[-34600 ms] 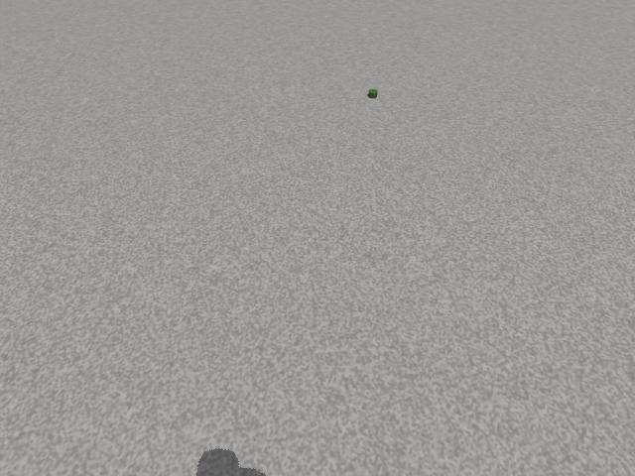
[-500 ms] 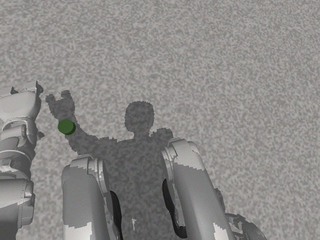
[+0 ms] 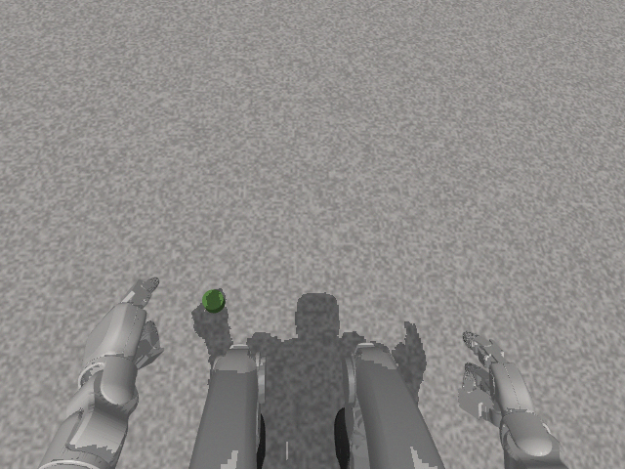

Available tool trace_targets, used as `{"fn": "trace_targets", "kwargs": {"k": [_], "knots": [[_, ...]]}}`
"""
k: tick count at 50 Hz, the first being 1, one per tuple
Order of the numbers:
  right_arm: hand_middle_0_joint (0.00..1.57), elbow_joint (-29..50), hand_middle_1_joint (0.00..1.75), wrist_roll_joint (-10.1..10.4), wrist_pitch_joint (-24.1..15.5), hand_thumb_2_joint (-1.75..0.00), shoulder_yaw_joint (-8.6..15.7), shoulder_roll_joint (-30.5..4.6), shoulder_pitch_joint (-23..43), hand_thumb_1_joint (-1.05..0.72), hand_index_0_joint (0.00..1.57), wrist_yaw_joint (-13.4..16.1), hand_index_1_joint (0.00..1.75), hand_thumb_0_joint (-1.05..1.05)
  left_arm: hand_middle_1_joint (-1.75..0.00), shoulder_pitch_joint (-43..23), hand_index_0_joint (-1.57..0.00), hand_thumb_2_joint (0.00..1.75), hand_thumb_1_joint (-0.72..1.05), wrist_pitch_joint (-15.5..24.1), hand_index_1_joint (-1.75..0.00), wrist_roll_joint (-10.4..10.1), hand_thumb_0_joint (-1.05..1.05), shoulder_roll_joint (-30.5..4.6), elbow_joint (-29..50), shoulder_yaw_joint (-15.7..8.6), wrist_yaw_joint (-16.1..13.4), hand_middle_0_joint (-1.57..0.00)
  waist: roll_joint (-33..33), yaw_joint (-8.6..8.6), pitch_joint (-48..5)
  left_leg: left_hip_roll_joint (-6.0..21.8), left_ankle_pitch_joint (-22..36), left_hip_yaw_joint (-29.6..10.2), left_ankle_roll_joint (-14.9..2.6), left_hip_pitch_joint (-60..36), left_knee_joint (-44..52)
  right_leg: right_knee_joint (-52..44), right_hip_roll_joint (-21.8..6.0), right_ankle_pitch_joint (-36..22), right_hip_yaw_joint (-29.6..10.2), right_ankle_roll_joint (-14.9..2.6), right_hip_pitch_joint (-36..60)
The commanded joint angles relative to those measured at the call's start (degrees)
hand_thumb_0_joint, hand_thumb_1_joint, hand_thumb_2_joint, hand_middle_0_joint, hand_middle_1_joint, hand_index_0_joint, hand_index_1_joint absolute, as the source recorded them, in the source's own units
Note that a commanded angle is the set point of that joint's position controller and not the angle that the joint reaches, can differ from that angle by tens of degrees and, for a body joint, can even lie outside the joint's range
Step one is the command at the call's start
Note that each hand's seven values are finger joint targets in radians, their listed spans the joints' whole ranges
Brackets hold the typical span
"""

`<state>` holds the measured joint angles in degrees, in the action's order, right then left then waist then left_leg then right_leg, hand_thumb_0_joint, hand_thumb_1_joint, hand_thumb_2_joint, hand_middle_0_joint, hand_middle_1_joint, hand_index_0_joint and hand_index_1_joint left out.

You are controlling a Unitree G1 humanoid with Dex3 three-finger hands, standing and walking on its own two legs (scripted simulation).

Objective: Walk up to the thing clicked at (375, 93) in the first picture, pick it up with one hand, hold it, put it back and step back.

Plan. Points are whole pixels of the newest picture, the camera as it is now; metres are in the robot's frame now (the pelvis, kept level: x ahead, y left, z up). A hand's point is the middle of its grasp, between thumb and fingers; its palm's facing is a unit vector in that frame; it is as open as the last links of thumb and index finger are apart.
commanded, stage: home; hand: left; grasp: from above
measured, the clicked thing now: (213, 301) +0.47 +0.21 -0.52
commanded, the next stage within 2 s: none
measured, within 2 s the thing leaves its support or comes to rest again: neither
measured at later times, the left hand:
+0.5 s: hand (84, 354) +0.24 +0.20 +0.11, palm faces +0.08 -0.97 -0.24, open 7.4 cm
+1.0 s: hand (70, 366) +0.23 +0.19 +0.14, palm faces +0.10 -0.98 -0.20, open 7.4 cm
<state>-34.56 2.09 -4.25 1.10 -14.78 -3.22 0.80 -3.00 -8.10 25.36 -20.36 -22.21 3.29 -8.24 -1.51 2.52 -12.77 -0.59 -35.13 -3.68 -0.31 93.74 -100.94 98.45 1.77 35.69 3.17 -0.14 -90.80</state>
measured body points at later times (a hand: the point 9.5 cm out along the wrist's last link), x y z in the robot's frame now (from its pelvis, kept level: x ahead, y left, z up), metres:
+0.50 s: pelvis +0.07 +0.01 +0.17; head +0.10 +0.02 +0.61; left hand +0.23 +0.25 +0.13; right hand +0.21 -0.23 +0.09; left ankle +0.08 +0.11 -0.50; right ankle +0.08 -0.12 -0.50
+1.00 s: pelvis +0.08 +0.01 +0.18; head +0.09 +0.01 +0.63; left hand +0.22 +0.24 +0.15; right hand +0.26 -0.23 +0.13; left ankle +0.08 +0.11 -0.50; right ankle +0.08 -0.12 -0.50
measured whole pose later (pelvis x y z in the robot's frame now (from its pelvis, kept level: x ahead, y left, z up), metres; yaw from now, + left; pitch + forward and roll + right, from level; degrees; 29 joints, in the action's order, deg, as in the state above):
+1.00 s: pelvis +0.08 +0.01 +0.18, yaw +3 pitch +10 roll -3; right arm -29.5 0.6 -13.9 -2.4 -12.9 -16.3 10.2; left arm 28.3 -25.1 -2.8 -12.8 6.6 -1.7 -0.8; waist -2.6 2.2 -8.9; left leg -0.5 -27.3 -3.8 -0.8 39.7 -57.2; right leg 53.0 1.5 26.8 2.3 0.1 -36.1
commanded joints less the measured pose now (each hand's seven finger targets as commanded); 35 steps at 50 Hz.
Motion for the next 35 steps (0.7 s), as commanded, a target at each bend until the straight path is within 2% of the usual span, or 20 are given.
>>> {"fn": "trace_targets", "kwargs": {"k": [1, 4, 5, 6, 9, 13, 14, 16, 19, 22, 25, 31, 35], "knots": [[0.20, 7.11, 0.30, 0.75, -2.85, -0.90, 2.25, -7.68, -2.91, -0.90, 0.20, 2.42, 0.30, 0.00, -0.30, -2.76, -0.20, 0.90, 0.90, -0.97, -0.30, -7.11, 0.00, -6.86, 16.50, -3.90, -0.68, -0.20, -3.51, 1.86, -20.84, -0.17, -1.19, 0.44, -1.70, -25.19, 21.64, -21.42, 0.75, -3.34, -1.70, -1.39, 20.38], [0.20, 7.76, 0.30, 0.84, -3.75, -0.90, 1.56, -7.00, -3.34, -0.90, 0.20, 3.35, 0.30, 0.00, -0.30, 1.64, -0.20, 0.90, 0.90, -2.17, -0.30, -11.20, 0.00, -5.51, 18.52, -4.54, -0.13, -0.20, -3.87, 2.32, -18.71, 0.02, 1.16, -0.50, -1.42, -30.45, 26.28, -24.54, 0.57, -5.15, -1.49, -1.45, 23.89], [0.20, 8.35, 0.30, 0.88, -3.99, -0.90, 1.44, -6.82, -3.58, -0.90, 0.20, 3.65, 0.30, 0.00, -0.30, 3.43, -0.20, 0.90, 0.90, -2.52, -0.30, -12.58, 0.00, -5.55, 19.64, -5.43, -0.01, -0.20, -3.62, 1.70, -17.89, 0.14, 1.15, -0.69, -1.40, -31.99, 27.87, -26.01, 0.61, -5.00, -1.48, -1.44, 25.29], [0.20, 8.57, 0.30, 0.75, -4.25, -0.90, 1.25, -6.51, -4.03, -0.90, 0.20, 3.90, 0.30, 0.00, -0.30, 4.81, -0.20, 0.90, 0.90, -2.80, -0.30, -13.94, 0.00, -5.33, 20.84, -5.50, 0.24, -0.20, -4.22, 2.08, -17.50, 0.14, 2.37, -0.72, -1.36, -33.67, 29.21, -27.27, 0.59, -6.01, -1.54, -1.49, 27.04], [0.20, 9.79, 0.30, 0.69, -4.95, -0.90, 0.80, -5.75, -5.47, -0.90, 0.20, 4.69, 0.30, 0.00, -0.30, 10.12, -0.20, 0.90, 0.90, -4.13, -0.30, -18.27, 0.00, -3.70, 24.01, -6.05, 0.79, -0.20, -3.80, 1.56, -16.36, 0.21, 5.58, -0.75, -1.28, -39.02, 33.39, -31.66, 0.48, -8.45, -1.44, -1.44, 32.32], [0.20, 10.72, 0.30, 0.61, -5.56, -0.90, 0.24, -5.25, -7.69, -0.90, 0.20, 5.78, 0.30, 0.00, -0.30, 16.41, -0.20, 0.90, 0.90, -6.85, -0.30, -21.94, 0.00, -1.54, 27.74, -6.24, 1.68, -0.20, -4.09, 1.67, -13.51, 0.61, 11.05, -1.11, -0.78, -45.72, 38.91, -36.96, 0.54, -12.56, -1.00, -1.36, 38.53], [0.20, 11.21, 0.30, 0.61, -5.66, -0.90, 0.05, -5.23, -8.15, -0.90, 0.20, 6.08, 0.30, 0.00, -0.30, 17.87, -0.20, 0.90, 0.90, -7.67, -0.30, -22.98, 0.00, -1.24, 28.78, -6.91, 1.81, -0.20, -3.71, 1.15, -13.15, 0.56, 11.23, -1.26, -0.74, -47.07, 40.25, -38.34, 0.43, -12.73, -1.01, -1.31, 40.26], [0.20, 11.72, 0.30, 0.65, -5.94, -0.90, -0.61, -4.71, -9.36, -0.90, 0.20, 6.79, 0.30, 0.00, -0.30, 20.42, -0.20, 0.90, 0.90, -9.46, -0.30, -24.66, 0.00, 0.50, 30.73, -6.46, 2.10, -0.20, -3.62, 1.17, -10.59, 0.75, 12.00, -1.85, -0.43, -49.55, 43.54, -40.95, 0.42, -13.47, -0.67, -1.25, 42.86], [0.20, 12.95, 0.30, 0.48, -6.52, -0.90, -0.91, -4.70, -10.75, -0.90, 0.20, 7.98, 0.30, 0.00, -0.30, 24.39, -0.20, 0.90, 0.90, -12.01, -0.30, -27.18, 0.00, 1.27, 34.97, -7.78, 2.37, -0.20, -3.51, 0.70, -9.21, 0.97, 14.50, -1.89, -0.27, -53.97, 47.34, -44.58, 0.66, -16.06, -0.15, -1.03, 47.57], [0.20, 13.72, 0.30, 0.18, -7.45, -0.90, -1.30, -3.93, -11.48, -0.90, 0.20, 9.11, 0.30, 0.00, -0.30, 28.25, -0.20, 0.90, 0.90, -13.87, -0.30, -28.73, 0.00, 1.94, 38.40, -8.16, 2.83, -0.20, -2.95, 0.61, -7.41, 0.61, 19.42, -0.81, -0.36, -56.46, 49.03, -48.14, 0.74, -19.97, 0.10, -0.97, 52.19], [0.20, 14.16, 0.30, -0.09, -8.45, -0.90, -1.26, -4.00, -12.21, -0.90, 0.20, 9.93, 0.30, 0.00, -0.30, 31.04, -0.20, 0.90, 0.90, -15.18, -0.30, -29.30, 0.00, 2.54, 39.86, -8.13, 3.72, -0.20, -2.21, 0.69, -4.69, 0.67, 21.37, -0.71, -0.48, -58.02, 50.63, -50.13, 0.79, -21.34, 0.26, -1.01, 53.47], [0.20, 14.94, 0.30, -0.77, -10.12, -0.90, -0.84, -4.24, -12.11, -0.90, 0.20, 10.33, 0.30, 0.00, -0.30, 33.21, -0.20, 0.90, 0.90, -16.11, -0.30, -28.81, 0.00, 2.52, 40.69, -7.79, 5.67, -0.20, -0.54, 0.35, -0.51, 0.31, 19.81, -0.44, -1.00, -58.56, 53.02, -53.39, 0.70, -19.63, 0.41, -0.78, 55.29], [0.20, 14.60, 0.30, -1.00, -11.17, -0.90, -0.57, -4.77, -11.83, -0.90, 0.20, 10.33, 0.30, 0.00, -0.30, 30.85, -0.20, 0.90, 0.90, -15.93, -0.30, -28.62, 0.00, 2.24, 39.40, -7.60, 6.54, -0.20, 0.31, 0.98, 0.93, 0.25, 19.78, 0.21, -1.17, -59.13, 53.00, -53.91, 0.53, -19.32, 0.29, -0.61, 55.24]]}}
